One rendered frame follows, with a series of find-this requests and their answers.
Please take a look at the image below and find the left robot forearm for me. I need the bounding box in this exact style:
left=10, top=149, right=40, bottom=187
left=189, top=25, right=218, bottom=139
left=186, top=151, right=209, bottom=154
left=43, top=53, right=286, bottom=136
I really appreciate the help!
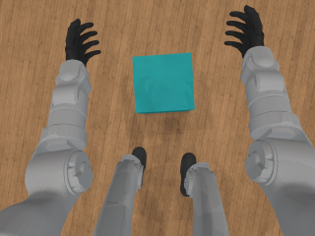
left=25, top=59, right=92, bottom=190

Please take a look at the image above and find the left robot hand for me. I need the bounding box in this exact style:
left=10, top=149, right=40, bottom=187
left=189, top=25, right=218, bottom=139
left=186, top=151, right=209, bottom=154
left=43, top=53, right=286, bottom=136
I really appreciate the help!
left=65, top=19, right=101, bottom=68

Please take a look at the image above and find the robot right upper arm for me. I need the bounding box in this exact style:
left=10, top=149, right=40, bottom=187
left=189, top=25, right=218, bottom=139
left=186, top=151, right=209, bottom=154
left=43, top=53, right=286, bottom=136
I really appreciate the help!
left=244, top=137, right=315, bottom=236

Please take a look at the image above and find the robot left foot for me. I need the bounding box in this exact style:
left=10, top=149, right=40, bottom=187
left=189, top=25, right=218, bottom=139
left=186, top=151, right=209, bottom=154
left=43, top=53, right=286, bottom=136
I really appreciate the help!
left=132, top=147, right=147, bottom=186

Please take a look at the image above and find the robot left thigh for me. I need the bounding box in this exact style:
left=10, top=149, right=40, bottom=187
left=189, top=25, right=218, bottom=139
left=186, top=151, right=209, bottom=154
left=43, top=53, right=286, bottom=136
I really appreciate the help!
left=93, top=159, right=144, bottom=236

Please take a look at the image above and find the right robot forearm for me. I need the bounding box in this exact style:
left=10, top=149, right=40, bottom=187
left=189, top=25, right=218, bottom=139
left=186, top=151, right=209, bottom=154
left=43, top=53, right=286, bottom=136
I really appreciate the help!
left=240, top=45, right=315, bottom=148

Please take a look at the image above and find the robot left upper arm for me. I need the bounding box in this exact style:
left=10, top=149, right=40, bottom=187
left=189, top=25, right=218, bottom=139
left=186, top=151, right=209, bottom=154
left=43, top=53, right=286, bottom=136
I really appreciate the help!
left=0, top=148, right=94, bottom=236

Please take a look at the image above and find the right robot hand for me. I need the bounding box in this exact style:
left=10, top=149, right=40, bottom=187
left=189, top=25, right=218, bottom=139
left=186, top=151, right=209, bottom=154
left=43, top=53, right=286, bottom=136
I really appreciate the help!
left=224, top=5, right=265, bottom=58

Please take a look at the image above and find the carton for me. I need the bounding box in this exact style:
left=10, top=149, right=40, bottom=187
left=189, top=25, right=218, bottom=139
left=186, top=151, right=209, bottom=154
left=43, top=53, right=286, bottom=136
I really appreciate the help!
left=132, top=52, right=195, bottom=114

